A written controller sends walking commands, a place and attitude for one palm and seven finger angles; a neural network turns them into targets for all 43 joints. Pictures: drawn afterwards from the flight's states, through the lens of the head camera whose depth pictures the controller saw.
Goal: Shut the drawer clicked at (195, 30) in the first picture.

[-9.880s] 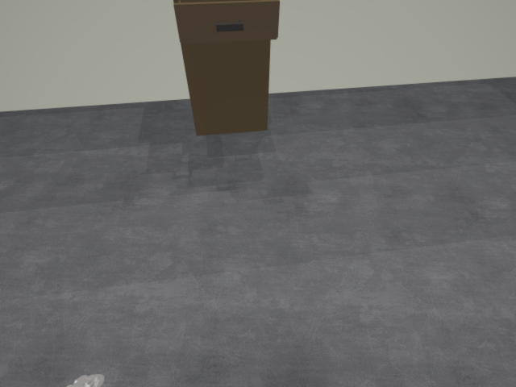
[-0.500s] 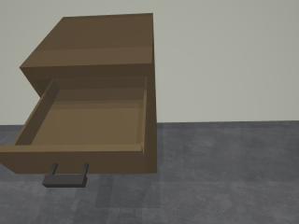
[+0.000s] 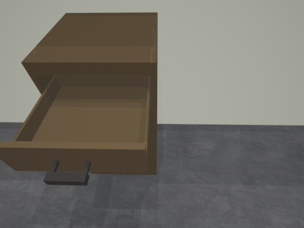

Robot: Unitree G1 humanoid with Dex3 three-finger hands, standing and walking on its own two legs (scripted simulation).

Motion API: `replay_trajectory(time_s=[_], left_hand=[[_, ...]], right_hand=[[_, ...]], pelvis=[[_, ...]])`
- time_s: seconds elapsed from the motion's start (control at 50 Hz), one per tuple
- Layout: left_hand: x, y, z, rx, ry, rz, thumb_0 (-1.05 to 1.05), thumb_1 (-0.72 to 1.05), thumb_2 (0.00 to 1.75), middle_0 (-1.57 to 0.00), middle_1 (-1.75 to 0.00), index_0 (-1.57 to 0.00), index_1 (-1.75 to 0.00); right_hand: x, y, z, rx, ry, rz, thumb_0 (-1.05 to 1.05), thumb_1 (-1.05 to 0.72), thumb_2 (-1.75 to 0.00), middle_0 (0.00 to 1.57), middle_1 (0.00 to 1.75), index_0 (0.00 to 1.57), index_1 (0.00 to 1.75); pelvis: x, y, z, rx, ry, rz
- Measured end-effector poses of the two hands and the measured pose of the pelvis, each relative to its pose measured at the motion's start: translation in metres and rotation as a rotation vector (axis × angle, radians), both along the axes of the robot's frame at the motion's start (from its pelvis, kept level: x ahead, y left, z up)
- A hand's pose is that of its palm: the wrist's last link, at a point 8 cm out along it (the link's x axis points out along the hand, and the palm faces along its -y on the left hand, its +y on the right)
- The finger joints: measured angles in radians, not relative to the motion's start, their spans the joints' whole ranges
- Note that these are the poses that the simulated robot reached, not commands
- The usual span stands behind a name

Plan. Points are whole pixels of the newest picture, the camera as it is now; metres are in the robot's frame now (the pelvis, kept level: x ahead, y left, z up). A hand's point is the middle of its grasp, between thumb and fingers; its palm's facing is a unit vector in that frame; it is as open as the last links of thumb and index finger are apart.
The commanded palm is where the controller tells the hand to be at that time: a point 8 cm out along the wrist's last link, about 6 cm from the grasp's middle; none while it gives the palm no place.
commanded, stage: look again from close up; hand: left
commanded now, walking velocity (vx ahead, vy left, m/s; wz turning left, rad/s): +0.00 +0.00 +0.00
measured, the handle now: (69, 171) +0.26 +0.24 +0.00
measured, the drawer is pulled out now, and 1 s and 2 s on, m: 0.30 0.29 0.29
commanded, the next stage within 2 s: raise the hand and make a fist in 0.26 s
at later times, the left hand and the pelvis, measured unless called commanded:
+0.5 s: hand out of the picture +0.11 +0.21 -0.08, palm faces +0.24 -0.94 -0.22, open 7.1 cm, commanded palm +0.08 +0.23 -0.06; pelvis -0.01 +0.02 -0.01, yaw +3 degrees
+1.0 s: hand out of the picture +0.12 +0.18 +0.00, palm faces +0.04 -1.00 -0.04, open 4.8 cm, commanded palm +0.08 +0.24 +0.00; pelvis -0.03 +0.03 -0.08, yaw +5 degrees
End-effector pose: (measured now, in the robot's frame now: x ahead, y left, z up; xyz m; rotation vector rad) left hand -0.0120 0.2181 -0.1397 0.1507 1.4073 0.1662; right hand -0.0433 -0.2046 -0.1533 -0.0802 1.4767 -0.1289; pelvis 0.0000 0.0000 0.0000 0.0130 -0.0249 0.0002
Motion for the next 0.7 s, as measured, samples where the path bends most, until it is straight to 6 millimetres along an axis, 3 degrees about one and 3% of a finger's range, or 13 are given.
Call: replay_trajectory(time_s=[0.38,0.4,0.48,0.56,0.64,0.7], left_hand=[[-0.004,0.01,-0.002,0.0,0.004,-0.009,0.01,0.92,0.9,-0.2,-0.3,-0.2,-0.29],[0.003,0.015,0.002,0.011,-0.031,0.026,0.02,0.93,0.9,-0.2,-0.3,-0.2,-0.3],[0.071,0.038,0.063,0.114,-0.519,0.079,0.05,0.97,0.9,-0.22,-0.32,-0.22,-0.31],[0.141,0.027,0.128,0.046,-1.029,0.025,0.04,0.96,0.9,-0.26,-0.37,-0.26,-0.36],[0.132,0.017,0.11,-0.087,-1.169,0.04,0.02,0.94,0.9,-0.32,-0.43,-0.25,-0.4],[0.114,0.008,0.112,-0.12,-1.303,-0.058,0.02,0.93,0.9,-0.37,-0.49,-0.3,-0.46]], right_hand=[[-0.006,0.021,-0.001,0.013,-0.001,-0.022,0.0,-0.91,-0.9,0.2,0.3,0.19,0.3],[-0.002,0.019,0.0,0.004,-0.033,-0.022,0.0,-0.91,-0.9,0.2,0.3,0.2,0.3],[0.048,0.002,0.008,-0.075,-0.35,-0.003,0.0,-0.91,-0.9,0.2,0.3,0.2,0.3],[0.122,-0.018,0.029,-0.135,-0.683,0.077,0.01,-0.91,-0.9,0.2,0.3,0.2,0.3],[0.193,-0.026,0.065,-0.181,-0.959,0.17,0.01,-0.91,-0.9,0.2,0.3,0.19,0.3],[0.235,-0.02,0.086,-0.201,-1.099,0.271,0.01,-0.91,-0.9,0.2,0.3,0.19,0.3]], pelvis=[[-0.004,0.013,-0.001,-0.003,0.004,-0.009],[-0.006,0.014,-0.002,-0.005,0.003,-0.008],[-0.007,0.02,-0.006,-0.003,0.01,0.032],[-0.016,0.027,-0.017,-0.002,0.053,0.063],[-0.022,0.028,-0.037,0.006,0.117,0.049],[-0.025,0.029,-0.055,-0.001,0.148,0.052]])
